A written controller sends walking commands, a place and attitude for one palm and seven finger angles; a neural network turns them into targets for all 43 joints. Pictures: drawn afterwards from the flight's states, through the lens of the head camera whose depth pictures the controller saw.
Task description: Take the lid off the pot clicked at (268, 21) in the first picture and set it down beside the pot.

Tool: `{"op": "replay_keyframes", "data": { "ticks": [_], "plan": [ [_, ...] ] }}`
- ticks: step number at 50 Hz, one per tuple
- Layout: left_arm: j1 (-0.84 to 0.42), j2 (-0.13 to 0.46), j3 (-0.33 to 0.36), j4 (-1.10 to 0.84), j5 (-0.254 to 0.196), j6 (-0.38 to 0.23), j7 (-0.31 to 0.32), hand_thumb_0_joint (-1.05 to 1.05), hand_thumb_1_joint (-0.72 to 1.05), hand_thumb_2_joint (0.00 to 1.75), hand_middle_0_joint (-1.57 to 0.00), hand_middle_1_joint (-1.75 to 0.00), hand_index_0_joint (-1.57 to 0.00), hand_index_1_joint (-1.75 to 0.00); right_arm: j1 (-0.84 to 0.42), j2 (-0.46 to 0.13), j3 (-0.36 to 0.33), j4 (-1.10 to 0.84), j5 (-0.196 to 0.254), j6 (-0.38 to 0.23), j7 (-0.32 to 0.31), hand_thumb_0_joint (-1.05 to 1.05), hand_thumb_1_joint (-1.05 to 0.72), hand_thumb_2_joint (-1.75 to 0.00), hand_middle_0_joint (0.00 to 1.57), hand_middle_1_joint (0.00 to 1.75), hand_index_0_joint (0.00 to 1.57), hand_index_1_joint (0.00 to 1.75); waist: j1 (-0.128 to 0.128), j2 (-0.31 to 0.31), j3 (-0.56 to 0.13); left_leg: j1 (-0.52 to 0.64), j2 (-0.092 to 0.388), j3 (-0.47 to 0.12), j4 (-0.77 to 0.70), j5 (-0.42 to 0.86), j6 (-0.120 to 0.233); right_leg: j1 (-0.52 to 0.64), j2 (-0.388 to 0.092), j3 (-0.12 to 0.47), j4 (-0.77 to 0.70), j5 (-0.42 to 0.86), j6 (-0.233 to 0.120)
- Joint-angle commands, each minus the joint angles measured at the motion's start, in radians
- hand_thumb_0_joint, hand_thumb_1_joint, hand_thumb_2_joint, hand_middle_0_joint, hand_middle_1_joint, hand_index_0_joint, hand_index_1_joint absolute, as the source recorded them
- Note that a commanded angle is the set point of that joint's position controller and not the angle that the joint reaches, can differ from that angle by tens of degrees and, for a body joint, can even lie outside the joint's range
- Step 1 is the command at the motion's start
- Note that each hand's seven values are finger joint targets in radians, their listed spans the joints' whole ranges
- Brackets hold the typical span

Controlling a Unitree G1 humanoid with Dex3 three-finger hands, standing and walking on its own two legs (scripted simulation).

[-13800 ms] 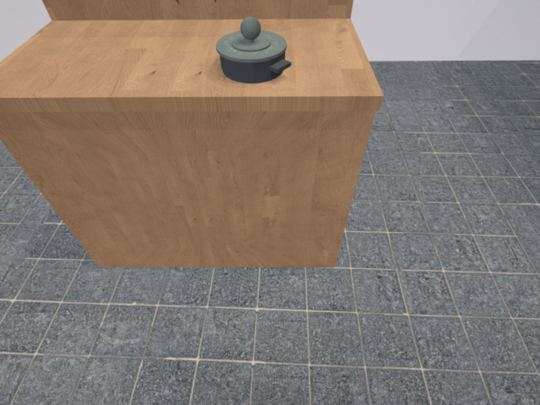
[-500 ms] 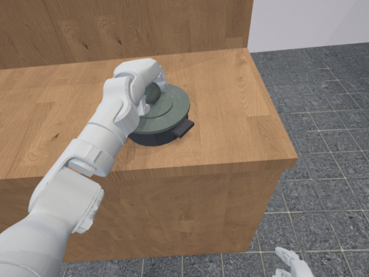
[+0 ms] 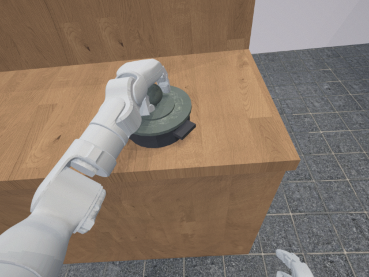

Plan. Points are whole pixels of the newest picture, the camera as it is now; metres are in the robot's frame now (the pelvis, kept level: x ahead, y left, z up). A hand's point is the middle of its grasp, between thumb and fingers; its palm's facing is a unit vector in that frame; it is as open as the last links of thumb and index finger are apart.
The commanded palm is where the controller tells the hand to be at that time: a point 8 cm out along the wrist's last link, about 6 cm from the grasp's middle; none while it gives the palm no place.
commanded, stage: close the fingers and squeeze the knob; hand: left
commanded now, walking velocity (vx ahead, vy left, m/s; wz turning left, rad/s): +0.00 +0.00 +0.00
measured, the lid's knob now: (151, 94) +0.48 +0.08 +0.17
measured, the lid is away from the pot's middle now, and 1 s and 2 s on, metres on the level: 0.01 0.00 0.01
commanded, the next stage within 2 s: lift the lid straight up in 0.64 s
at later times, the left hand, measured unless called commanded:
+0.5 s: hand (146, 98) +0.44 +0.09 +0.18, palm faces -0.21 -0.09 -0.97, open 8.0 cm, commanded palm +0.42 +0.10 +0.24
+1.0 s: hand (145, 95) +0.44 +0.09 +0.19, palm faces -0.21 -0.09 -0.97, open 7.9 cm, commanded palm +0.42 +0.10 +0.27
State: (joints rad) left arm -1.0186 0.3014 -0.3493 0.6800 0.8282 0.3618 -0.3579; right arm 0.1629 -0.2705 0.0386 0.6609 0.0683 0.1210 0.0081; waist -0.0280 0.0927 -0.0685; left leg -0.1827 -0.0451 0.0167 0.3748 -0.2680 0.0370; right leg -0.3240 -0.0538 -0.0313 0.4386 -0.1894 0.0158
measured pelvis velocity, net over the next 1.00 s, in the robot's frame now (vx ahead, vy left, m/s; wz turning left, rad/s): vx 0.00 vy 0.00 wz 0.00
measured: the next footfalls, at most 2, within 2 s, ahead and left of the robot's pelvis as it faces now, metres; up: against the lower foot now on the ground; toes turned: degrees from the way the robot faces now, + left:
none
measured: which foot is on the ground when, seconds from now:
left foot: down 0.00-1.00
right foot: down 0.00-1.00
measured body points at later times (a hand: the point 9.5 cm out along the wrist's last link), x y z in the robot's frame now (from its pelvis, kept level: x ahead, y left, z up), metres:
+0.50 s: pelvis +0.00 +0.00 +0.00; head +0.00 -0.04 +0.45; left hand +0.45 +0.09 +0.23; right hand +0.15 -0.24 -0.13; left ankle -0.05 +0.10 -0.74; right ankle +0.02 -0.13 -0.74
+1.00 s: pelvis +0.00 +0.00 +0.00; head +0.00 -0.05 +0.45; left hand +0.45 +0.09 +0.24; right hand +0.15 -0.24 -0.13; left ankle -0.05 +0.10 -0.74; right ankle +0.02 -0.13 -0.74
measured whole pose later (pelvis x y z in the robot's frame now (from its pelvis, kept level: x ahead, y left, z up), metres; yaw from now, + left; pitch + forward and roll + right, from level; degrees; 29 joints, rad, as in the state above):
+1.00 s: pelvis +0.00 +0.00 +0.00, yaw +0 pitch +4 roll +1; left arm -1.03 0.33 -0.35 0.68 0.81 0.35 -0.36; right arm 0.16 -0.27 0.04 0.66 0.07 0.10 -0.01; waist -0.03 0.10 -0.06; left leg -0.17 -0.04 0.01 0.37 -0.26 0.03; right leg -0.32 -0.05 -0.03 0.44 -0.19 0.01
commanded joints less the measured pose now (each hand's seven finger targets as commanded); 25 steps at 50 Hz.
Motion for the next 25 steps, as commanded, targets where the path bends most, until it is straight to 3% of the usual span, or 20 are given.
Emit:
{"op": "replay_keyframes", "data": {
  "ticks": [1, 3, 6, 8, 10, 13, 16, 18, 20, 24, 25],
  "plan": [
    [-0.512, 0.190, 0.094, -0.200, 0.030, -0.005, 0.043, 0.00, 0.05, 1.21, -0.77, -0.65, -0.77, -0.65, -0.117, -0.092, -0.037, -0.153, 0.001, -0.045, 0.006, 0.00, -0.90, -0.90, 0.20, 0.30, 0.20, 0.30, -0.002, -0.172, -0.379, 0.017, -0.002, -0.009, -0.011, 0.399, 0.013, 0.299, 0.039, -0.011, 0.022, 0.375, -0.059],
    [-0.475, 0.167, 0.078, -0.175, 0.024, 0.003, 0.040, 0.00, 0.05, 1.25, -0.81, -0.56, -0.81, -0.56, -0.123, -0.094, -0.035, -0.155, 0.005, -0.036, 0.007, 0.00, -0.90, -0.90, 0.20, 0.30, 0.20, 0.30, -0.002, -0.179, -0.339, 0.003, 0.000, -0.008, -0.014, 0.384, 0.013, 0.279, 0.041, -0.016, 0.018, 0.359, -0.060],
    [-0.501, 0.219, 0.116, -0.179, 0.031, 0.001, 0.047, 0.00, 0.07, 1.28, -0.85, -0.53, -0.84, -0.53, -0.122, -0.097, -0.034, -0.152, 0.003, -0.032, 0.000, 0.00, -0.90, -0.90, 0.20, 0.30, 0.20, 0.30, -0.002, -0.176, -0.345, -0.008, -0.004, -0.004, -0.019, 0.332, 0.012, 0.288, 0.040, -0.012, 0.015, 0.333, -0.060],
    [-0.533, 0.178, 0.072, -0.165, 0.032, 0.005, 0.047, 0.00, 0.09, 1.29, -0.86, -0.53, -0.86, -0.53, -0.123, -0.093, -0.030, -0.149, 0.009, -0.029, -0.005, 0.00, -0.90, -0.90, 0.20, 0.30, 0.20, 0.30, -0.015, -0.187, -0.317, -0.015, -0.003, -0.003, -0.022, 0.313, 0.013, 0.263, 0.042, -0.015, 0.013, 0.317, -0.060],
    [-0.532, 0.188, 0.085, -0.181, 0.021, -0.003, 0.053, 0.00, 0.12, 1.29, -0.88, -0.55, -0.87, -0.54, -0.119, -0.100, -0.036, -0.150, 0.007, -0.032, -0.005, 0.00, -0.90, -0.90, 0.20, 0.30, 0.20, 0.30, -0.013, -0.149, -0.329, 0.004, -0.001, -0.010, -0.017, 0.325, 0.011, 0.253, 0.040, -0.016, 0.014, 0.306, -0.065],
    [-0.511, 0.226, 0.117, -0.154, 0.041, 0.003, 0.056, 0.00, 0.16, 1.30, -0.90, -0.56, -0.89, -0.56, -0.122, -0.094, -0.031, -0.152, 0.004, -0.034, -0.008, 0.00, -0.90, -0.90, 0.20, 0.30, 0.20, 0.30, 0.001, -0.152, -0.368, -0.001, -0.003, -0.006, -0.016, 0.332, 0.012, 0.287, 0.041, -0.007, 0.022, 0.322, -0.065],
    [-0.555, 0.204, 0.091, -0.203, 0.037, -0.007, 0.053, 0.00, 0.19, 1.31, -0.92, -0.58, -0.90, -0.57, -0.125, -0.090, -0.032, -0.158, 0.004, -0.036, -0.005, 0.00, -0.90, -0.90, 0.20, 0.30, 0.20, 0.30, -0.007, -0.142, -0.394, 0.014, -0.001, -0.011, -0.016, 0.354, 0.009, 0.291, 0.040, -0.010, 0.022, 0.336, -0.063],
    [-0.521, 0.184, 0.082, -0.157, 0.034, 0.003, 0.052, 0.00, 0.21, 1.31, -0.94, -0.59, -0.91, -0.58, -0.123, -0.092, -0.033, -0.153, 0.006, -0.034, -0.004, 0.00, -0.90, -0.90, 0.20, 0.30, 0.20, 0.30, -0.009, -0.166, -0.348, -0.001, 0.000, -0.010, -0.017, 0.340, 0.009, 0.272, 0.042, -0.012, 0.015, 0.324, -0.062],
    [-0.521, 0.220, 0.116, -0.183, 0.018, -0.004, 0.055, 0.00, 0.23, 1.31, -0.95, -0.59, -0.93, -0.58, -0.120, -0.105, -0.037, -0.155, 0.005, -0.032, -0.006, 0.00, -0.90, -0.90, 0.20, 0.30, 0.20, 0.30, -0.006, -0.160, -0.352, -0.004, 0.000, -0.011, -0.020, 0.330, 0.010, 0.283, 0.038, -0.011, 0.014, 0.321, -0.064],
    [-0.546, 0.189, 0.082, -0.160, 0.032, 0.004, 0.049, 0.00, 0.27, 1.32, -0.97, -0.60, -0.95, -0.60, -0.118, -0.096, -0.031, -0.148, 0.008, -0.034, -0.009, 0.00, -0.90, -0.90, 0.20, 0.30, 0.20, 0.30, -0.013, -0.164, -0.329, -0.010, -0.003, -0.003, -0.025, 0.314, 0.012, 0.269, 0.040, -0.011, 0.010, 0.320, -0.060],
    [-0.512, 0.222, 0.120, -0.144, 0.019, -0.001, 0.053, 0.00, 0.28, 1.33, -0.98, -0.61, -0.95, -0.60, -0.112, -0.105, -0.036, -0.150, 0.005, -0.034, -0.012, 0.00, -0.90, -0.90, 0.20, 0.30, 0.20, 0.30, -0.007, -0.172, -0.335, -0.014, -0.004, -0.009, -0.021, 0.307, 0.014, 0.278, 0.039, -0.011, 0.009, 0.311, -0.062]
  ]
}}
